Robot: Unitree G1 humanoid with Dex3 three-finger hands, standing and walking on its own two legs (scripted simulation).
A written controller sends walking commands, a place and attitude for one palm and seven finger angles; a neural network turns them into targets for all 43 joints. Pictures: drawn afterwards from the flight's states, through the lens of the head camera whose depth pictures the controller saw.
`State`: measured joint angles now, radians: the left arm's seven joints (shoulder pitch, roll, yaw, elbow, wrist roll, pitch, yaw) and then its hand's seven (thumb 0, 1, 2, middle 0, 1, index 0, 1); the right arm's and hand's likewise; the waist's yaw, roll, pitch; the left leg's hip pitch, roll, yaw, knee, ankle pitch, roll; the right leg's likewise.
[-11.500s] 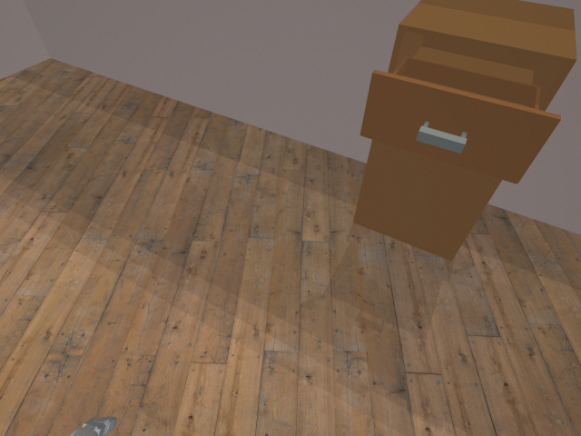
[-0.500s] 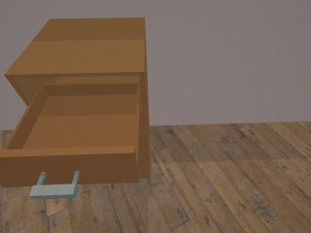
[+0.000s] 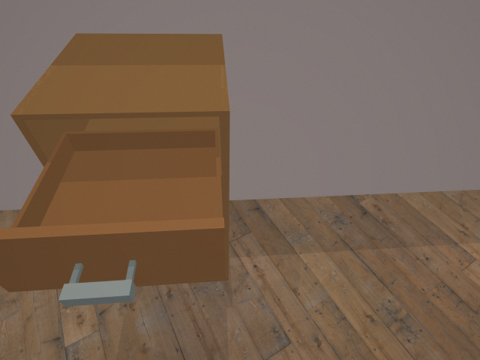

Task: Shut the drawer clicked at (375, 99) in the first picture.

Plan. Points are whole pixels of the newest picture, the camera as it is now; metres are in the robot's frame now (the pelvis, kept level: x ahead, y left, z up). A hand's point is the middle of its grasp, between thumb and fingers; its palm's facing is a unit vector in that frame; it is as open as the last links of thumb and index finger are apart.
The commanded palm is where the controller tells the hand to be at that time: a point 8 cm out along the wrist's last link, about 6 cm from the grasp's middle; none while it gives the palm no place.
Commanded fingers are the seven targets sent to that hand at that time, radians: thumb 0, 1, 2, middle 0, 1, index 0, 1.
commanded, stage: look again from close up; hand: left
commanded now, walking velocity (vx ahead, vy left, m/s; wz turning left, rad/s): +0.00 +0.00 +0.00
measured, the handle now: (102, 279) +0.24 +0.25 +0.00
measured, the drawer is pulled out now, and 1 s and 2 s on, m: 0.30 0.29 0.29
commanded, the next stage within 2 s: raise the hand and make a fist in 0.24 s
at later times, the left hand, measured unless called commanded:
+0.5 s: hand (112, 357) +0.14 +0.21 -0.06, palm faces +0.23 -0.95 -0.20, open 7.1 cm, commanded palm +0.08 +0.25 -0.04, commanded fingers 0.00 0.90 0.90 -0.38 -0.50 -0.38 -0.50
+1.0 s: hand out of the picture +0.11 +0.16 +0.00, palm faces +0.07 -1.00 -0.04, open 4.7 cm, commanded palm +0.07 +0.24 +0.01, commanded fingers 0.00 0.90 0.90 -0.88 -1.04 -0.88 -1.04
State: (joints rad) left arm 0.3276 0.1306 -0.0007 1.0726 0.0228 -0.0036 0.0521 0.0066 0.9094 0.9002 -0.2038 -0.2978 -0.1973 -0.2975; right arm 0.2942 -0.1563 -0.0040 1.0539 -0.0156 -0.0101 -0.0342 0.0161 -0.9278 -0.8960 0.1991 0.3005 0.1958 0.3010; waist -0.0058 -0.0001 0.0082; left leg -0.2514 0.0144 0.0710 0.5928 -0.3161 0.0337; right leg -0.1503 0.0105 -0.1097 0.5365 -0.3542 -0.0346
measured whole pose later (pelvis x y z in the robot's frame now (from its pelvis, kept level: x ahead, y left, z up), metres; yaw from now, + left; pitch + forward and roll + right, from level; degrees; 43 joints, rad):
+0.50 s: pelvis -0.01 +0.03 +0.00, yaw +1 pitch +2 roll +1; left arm 0.51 0.18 0.00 0.15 -0.11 -0.02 0.16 0.02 0.93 0.90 -0.24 -0.34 -0.23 -0.34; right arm 0.37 -0.21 0.00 0.89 0.03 -0.23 -0.05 0.03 -0.93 -0.90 0.20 0.30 0.20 0.30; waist -0.03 -0.01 -0.04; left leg -0.32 -0.07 0.10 0.53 -0.26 0.08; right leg -0.29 -0.06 -0.06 0.62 -0.37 -0.01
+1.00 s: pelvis -0.04 -0.03 -0.07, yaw +4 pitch +11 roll -2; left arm 0.58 0.21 0.12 -0.16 -0.28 -0.37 -0.29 0.02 0.90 0.90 -0.69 -0.83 -0.68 -0.83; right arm 0.15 -0.17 0.04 0.52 0.04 -0.20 -0.05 0.01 -0.90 -0.90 0.20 0.30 0.20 0.30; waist 0.05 0.04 -0.13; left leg -0.84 0.03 -0.03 1.09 -0.44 0.00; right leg -0.71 0.02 -0.18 1.06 -0.54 -0.09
